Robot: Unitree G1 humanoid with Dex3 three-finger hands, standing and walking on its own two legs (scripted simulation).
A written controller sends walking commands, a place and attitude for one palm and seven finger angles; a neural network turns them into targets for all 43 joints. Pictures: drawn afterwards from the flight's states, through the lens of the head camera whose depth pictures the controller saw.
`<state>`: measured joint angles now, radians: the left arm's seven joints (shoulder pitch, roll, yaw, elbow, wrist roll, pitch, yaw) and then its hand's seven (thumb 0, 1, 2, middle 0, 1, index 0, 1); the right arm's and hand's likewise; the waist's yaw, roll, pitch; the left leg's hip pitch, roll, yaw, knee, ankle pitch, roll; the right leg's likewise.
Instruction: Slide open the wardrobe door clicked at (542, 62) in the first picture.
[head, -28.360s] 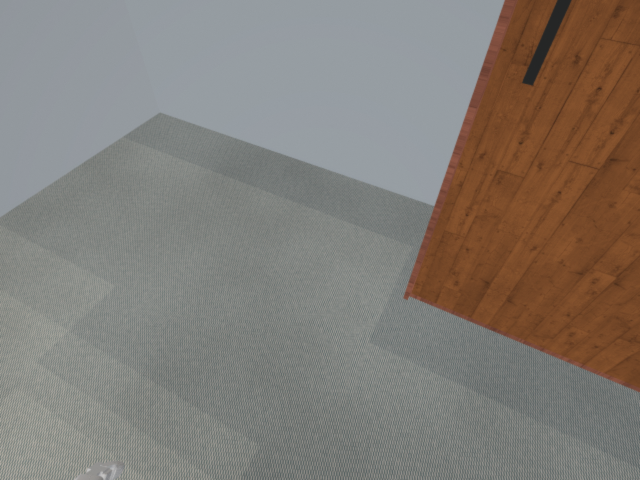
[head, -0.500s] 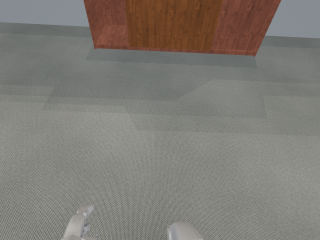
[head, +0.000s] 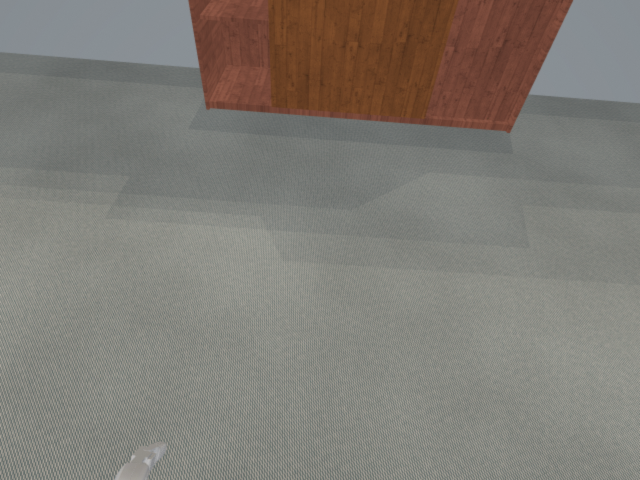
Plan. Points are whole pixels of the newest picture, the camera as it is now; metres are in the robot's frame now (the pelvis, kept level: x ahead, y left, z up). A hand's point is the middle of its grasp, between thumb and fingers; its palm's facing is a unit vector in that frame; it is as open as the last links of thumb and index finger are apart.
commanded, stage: relax the arm and regain balance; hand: left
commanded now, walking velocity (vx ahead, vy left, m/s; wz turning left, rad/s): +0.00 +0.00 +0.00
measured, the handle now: out of the picture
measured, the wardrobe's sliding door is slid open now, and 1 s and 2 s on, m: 0.37 0.37 0.37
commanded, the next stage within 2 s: step back with the hand held close in 0.28 s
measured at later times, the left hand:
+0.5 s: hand (74, 432) +0.16 +0.27 +0.02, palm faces +0.32 -0.90 -0.28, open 14.0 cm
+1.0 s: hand out of the picture +0.09 +0.28 +0.19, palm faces +0.43 -0.86 -0.26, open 7.4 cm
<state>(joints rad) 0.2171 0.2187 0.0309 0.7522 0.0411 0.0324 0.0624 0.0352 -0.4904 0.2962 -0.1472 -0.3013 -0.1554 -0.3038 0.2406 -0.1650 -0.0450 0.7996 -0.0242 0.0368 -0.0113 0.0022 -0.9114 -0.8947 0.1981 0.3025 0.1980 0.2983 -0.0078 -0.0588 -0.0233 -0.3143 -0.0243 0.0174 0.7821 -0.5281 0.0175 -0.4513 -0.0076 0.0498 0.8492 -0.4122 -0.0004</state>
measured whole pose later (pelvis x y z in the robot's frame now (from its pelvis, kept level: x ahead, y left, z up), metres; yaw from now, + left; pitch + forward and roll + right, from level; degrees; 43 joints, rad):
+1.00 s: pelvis -0.09 +0.03 +0.03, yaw +3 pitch -3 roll -1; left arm 0.52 0.38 0.29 -0.69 -0.07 -0.16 0.16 0.02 0.89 0.89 -0.21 -0.30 -0.22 -0.31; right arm 0.20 -0.17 0.02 0.58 0.02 -0.08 -0.04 0.01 -0.91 -0.89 0.20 0.30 0.20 0.30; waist 0.11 -0.12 0.14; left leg -0.22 -0.03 -0.03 0.54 -0.29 0.02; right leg -0.29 0.00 -0.01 0.52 -0.18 0.00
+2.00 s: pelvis -0.30 +0.08 +0.03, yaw +1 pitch -4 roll -2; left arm 0.51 0.38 0.35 -0.48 -0.03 -0.21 0.12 0.01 0.89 0.90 -0.20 -0.30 -0.21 -0.31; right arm 0.25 -0.15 0.02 0.60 0.02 -0.11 -0.02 0.01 -0.90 -0.89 0.20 0.30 0.20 0.30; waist 0.01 0.02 0.01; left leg -0.25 0.03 -0.05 0.61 -0.38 0.01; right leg -0.24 0.05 -0.06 0.51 -0.29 -0.03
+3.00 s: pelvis -0.32 +0.08 +0.04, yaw +1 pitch -1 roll +0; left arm 0.30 0.20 0.00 0.99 0.00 0.01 0.02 -0.03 1.00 0.89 -0.20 -0.30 -0.21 -0.30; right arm 0.37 -0.20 0.01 1.02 -0.01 0.00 -0.04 0.00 -0.91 -0.89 0.20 0.30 0.20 0.30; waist -0.01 -0.03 0.02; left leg -0.18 0.00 0.07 0.47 -0.27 0.03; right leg -0.16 0.00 -0.08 0.44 -0.26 -0.02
